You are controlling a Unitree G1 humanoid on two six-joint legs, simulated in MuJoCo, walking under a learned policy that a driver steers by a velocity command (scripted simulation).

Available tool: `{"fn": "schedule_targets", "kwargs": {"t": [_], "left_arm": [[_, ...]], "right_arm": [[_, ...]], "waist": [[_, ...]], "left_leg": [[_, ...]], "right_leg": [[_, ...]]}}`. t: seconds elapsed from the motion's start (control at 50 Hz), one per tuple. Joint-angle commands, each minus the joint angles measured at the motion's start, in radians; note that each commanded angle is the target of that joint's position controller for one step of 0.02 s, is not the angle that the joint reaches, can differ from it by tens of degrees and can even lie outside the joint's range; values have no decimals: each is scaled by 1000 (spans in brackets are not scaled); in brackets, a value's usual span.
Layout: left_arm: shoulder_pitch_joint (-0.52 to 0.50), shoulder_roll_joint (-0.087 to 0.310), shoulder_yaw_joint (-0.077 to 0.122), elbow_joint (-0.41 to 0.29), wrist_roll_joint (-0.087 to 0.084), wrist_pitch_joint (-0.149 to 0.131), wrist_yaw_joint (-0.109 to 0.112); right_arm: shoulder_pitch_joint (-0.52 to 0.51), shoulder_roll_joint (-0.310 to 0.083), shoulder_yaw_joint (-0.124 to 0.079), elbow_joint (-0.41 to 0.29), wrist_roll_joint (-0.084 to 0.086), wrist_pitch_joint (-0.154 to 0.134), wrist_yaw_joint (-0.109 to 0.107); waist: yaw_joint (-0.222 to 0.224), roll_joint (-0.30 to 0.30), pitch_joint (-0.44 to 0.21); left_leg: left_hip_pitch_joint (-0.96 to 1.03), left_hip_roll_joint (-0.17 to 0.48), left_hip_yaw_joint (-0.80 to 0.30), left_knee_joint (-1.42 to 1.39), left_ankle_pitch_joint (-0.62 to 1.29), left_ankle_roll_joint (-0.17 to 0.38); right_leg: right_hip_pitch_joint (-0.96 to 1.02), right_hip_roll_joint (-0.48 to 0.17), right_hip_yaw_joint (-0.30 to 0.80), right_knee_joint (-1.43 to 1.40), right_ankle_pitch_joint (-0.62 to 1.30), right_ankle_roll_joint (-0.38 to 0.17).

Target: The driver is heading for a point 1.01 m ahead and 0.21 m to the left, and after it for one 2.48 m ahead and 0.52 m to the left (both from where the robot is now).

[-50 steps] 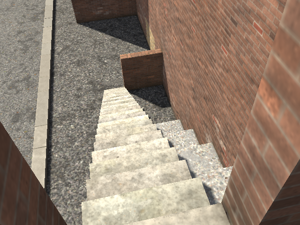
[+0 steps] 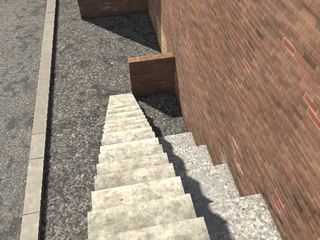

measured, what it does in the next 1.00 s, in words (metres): goes down, turning left: left foot, then right foot 0.19 m lower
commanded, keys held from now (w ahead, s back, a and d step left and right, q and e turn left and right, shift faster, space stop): w+q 0.60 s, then w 0.40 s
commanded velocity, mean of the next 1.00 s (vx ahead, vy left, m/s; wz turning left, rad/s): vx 0.50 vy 0.00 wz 0.43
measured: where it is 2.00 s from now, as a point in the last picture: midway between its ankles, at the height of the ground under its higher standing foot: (137, 237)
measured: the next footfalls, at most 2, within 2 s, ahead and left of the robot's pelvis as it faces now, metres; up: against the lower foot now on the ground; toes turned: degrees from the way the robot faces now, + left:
left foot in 0.18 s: +0.11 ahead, +0.10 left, +0.00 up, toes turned +5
right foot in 0.74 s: +0.38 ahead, +0.01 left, -0.19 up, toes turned +24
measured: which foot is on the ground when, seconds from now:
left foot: up 0.00-0.16, down 0.18-0.74, up 0.76-1.00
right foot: down 0.00-0.18, up 0.20-0.72, down 0.74-1.00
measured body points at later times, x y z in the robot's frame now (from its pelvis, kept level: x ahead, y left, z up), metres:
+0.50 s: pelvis +0.17 +0.06 -0.02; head +0.16 +0.09 +0.43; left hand +0.22 +0.34 -0.16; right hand +0.24 -0.20 -0.14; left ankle +0.07 +0.09 -0.74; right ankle +0.30 -0.11 -0.67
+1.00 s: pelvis +0.35 +0.08 -0.22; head +0.35 +0.05 +0.23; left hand +0.21 +0.29 -0.36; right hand +0.57 -0.09 -0.35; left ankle +0.40 +0.26 -0.83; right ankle +0.34 -0.01 -0.93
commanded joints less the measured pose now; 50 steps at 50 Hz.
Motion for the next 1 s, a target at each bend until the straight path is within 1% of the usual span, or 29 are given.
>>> {"fn": "schedule_targets", "kwargs": {"t": [0.02, 0.08, 0.14, 0.16, 0.18, 0.2, 0.22, 0.26, 0.3, 0.34, 0.36, 0.42, 0.5, 0.54, 0.64, 0.7, 0.72, 0.74, 0.76, 0.78, 0.8, 0.82, 0.84, 0.86, 0.88, 0.9, 0.92, 0.96, 1.0], "left_arm": [[-22, 153, 27, -52, 7, -6, -11], [-11, 149, 17, -36, 21, 35, -10], [-51, 208, 18, -15, 44, 74, 2], [-70, 218, 24, 3, 29, 79, 7], [-92, 159, 14, -11, 24, 76, 6], [-112, 80, -7, -74, 18, 64, -4], [-197, 129, 8, -104, 19, 62, -7], [-203, 156, 26, -60, 0, 63, -10], [-157, 108, 12, -9, 37, 88, -24], [-189, 62, -6, -4, 57, 112, -26], [-160, 84, 2, 17, 50, 108, -30], [-232, 131, 24, 14, 16, 58, -30], [-386, 169, 47, -61, 6, 48, -19], [-470, 89, 23, -122, 28, 71, -45], [-367, 43, 9, -160, -7, 71, -47], [-202, 50, 9, -101, -36, 44, -21], [-72, 81, 30, -51, -31, 44, -8], [143, 131, 47, -10, -18, 56, -6], [212, 177, 28, -17, 0, 64, -26], [206, 223, 36, -24, 6, 62, -44], [211, 216, 48, -26, -20, 51, -53], [147, 228, 55, -24, -32, 29, -53], [-27, 151, 32, -61, -61, 16, -52], [-20, 169, 20, -37, -51, -6, -56], [2, 143, 4, 2, -14, -18, -64], [10, 123, -7, 15, -13, -17, -65], [-94, 88, -27, -20, -9, -21, -75], [-113, 115, -18, -16, -14, -15, -78], [-93, 224, 20, -9, -28, -3, -77]], "right_arm": [[90, -87, -27, -17, 16, -3, -2], [30, -84, -25, -43, -15, -7, -5], [163, -58, -16, -27, -8, 3, -1], [301, -54, -24, 4, -16, -5, -7], [342, -133, -40, 18, -6, -18, -19], [207, -195, -35, -43, 31, -45, -5], [241, -238, -64, -16, 64, -47, 2], [158, -153, -38, -19, 47, -34, -11], [100, -94, -8, -43, 36, -27, -37], [137, -116, -13, -42, 31, -25, -48], [159, -140, -24, -34, 14, -31, -47], [236, -162, -31, -4, 36, -29, -67], [239, -148, -29, 16, 40, -86, -74], [101, -109, -16, -15, 69, -96, -64], [107, -93, 5, -21, 7, -73, -48], [162, -73, 14, 2, -9, -51, -72], [171, -67, 20, 16, 1, -51, -66], [104, -97, 6, 12, 16, -64, -32], [144, -22, 11, -28, 60, -73, -21], [264, -49, 22, -42, 77, -77, -42], [207, -141, 14, -39, 43, -80, -58], [46, -170, 6, -56, 0, -81, -70], [-74, -198, 1, -76, -33, -63, -71], [-118, -180, 1, -78, -26, -40, -70], [-130, -153, 2, -53, -21, -22, -66], [-108, -123, 2, -20, -19, -12, -61], [-99, -84, 16, -36, 26, -18, -24], [-32, -38, 25, 28, 5, -24, 1], [-42, -92, 6, 83, -22, -9, -7]], "waist": [[-31, -99, -33], [4, -111, 25], [-52, -166, 5], [-126, -113, -64], [-142, 104, -17], [-17, 192, 7], [-53, 98, -17], [-4, 22, 43], [21, 68, 19], [8, 57, -5], [0, 19, -48], [-37, 21, -78], [-54, 102, -31], [-32, 76, -31], [-89, 110, -42], [-103, 37, 24], [-64, -52, -6], [58, -94, -122], [30, -231, -171], [-35, -264, -280], [4, -135, -275], [28, -123, -179], [-18, -21, -95], [-29, -54, 23], [-59, 10, 113], [-66, 6, 115], [-124, -35, 116], [-120, -141, 36], [-102, -213, 5]], "left_leg": [[54, 11, 72, 173, 110, 32], [53, -15, 113, 52, -204, 36], [337, -93, 171, -180, -490, 71], [493, -106, 120, -313, -436, 104], [603, 40, -185, -512, -111, 168], [616, 242, -631, -549, 289, 257], [545, 275, -661, -563, 248, 357], [423, 213, -487, -529, 107, 300], [330, 113, -377, -476, 150, 237], [301, 72, -348, -483, 278, 202], [344, 75, -360, -469, 281, 199], [444, 86, -362, -388, 542, 165], [468, 33, -378, -269, 301, 143], [185, -62, -278, -263, -25, 120], [165, -89, -338, -76, -146, 146], [312, -113, -325, 203, -66, 154], [299, -142, -270, 422, -65, 154], [-4, -194, -194, 772, -390, 135], [-312, -296, -158, 1186, -897, 87], [-494, -227, -127, 1309, -865, 61], [-593, -148, -99, 1240, -707, 44], [-664, -117, -101, 1210, -554, 14], [-570, -102, -75, 1100, -440, 4], [-517, -87, -82, 1037, -450, -12], [-524, -73, -152, 856, -283, -24], [-444, -90, -142, 775, -213, -39], [-176, -103, -95, 433, -32, -86], [105, -93, 45, 291, 119, -89], [44, -60, 69, 337, 117, -35]], "right_leg": [[-42, -306, 153, -61, 542, -91], [13, -322, 73, 34, 765, -95], [-66, -327, 3, 251, 1084, -61], [-132, -316, 3, 474, 977, -39], [-385, -211, 4, 798, 417, 6], [-645, -33, 120, 891, -126, 62], [-649, -60, 223, 868, -147, 102], [-622, -102, 208, 795, -116, 121], [-551, -114, 200, 752, -71, 135], [-552, -109, 168, 777, -10, 147], [-557, -112, 164, 812, 93, 128], [-593, -99, 159, 743, 169, 135], [-706, -60, 207, 570, 347, 117], [-419, -2, 149, 348, 580, 112], [-187, 21, 137, 88, 619, 93], [-142, -97, 223, -341, 588, 68], [-3, -124, 194, -436, 790, 56], [359, -174, 210, -235, 838, 20], [541, -341, 361, 170, 1333, -40], [689, -487, 483, 364, 1524, -153], [651, -483, 501, 232, 1006, -216], [478, -484, 593, 91, 540, -289], [221, -410, 582, -37, 249, -240], [16, -427, 625, -39, 338, -248], [-111, -337, 512, 65, 326, -162], [-228, -290, 458, 94, 363, -119], [-516, -199, 312, 0, 167, -85], [-584, -181, 289, -7, 231, -94], [-382, -243, 335, 38, 459, -109]]}}
Over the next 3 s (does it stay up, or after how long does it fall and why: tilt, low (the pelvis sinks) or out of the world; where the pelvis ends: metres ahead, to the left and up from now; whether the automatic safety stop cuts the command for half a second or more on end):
stays up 0.88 0.13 -0.60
